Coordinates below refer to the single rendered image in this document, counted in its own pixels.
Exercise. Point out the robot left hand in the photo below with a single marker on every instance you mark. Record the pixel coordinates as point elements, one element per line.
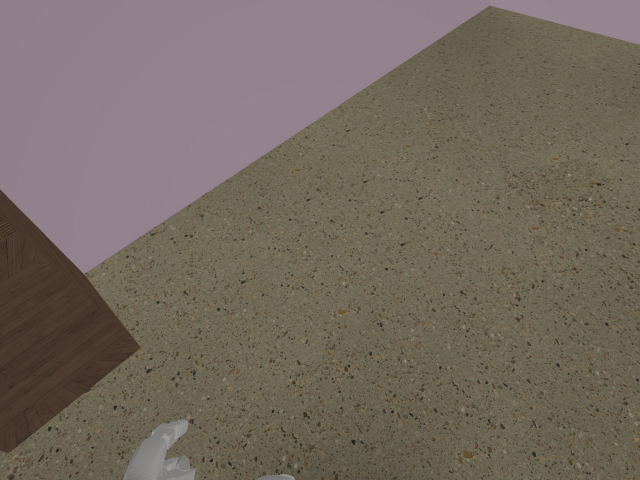
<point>149,458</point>

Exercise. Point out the cabinet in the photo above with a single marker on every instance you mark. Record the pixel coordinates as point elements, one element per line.
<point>58,337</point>

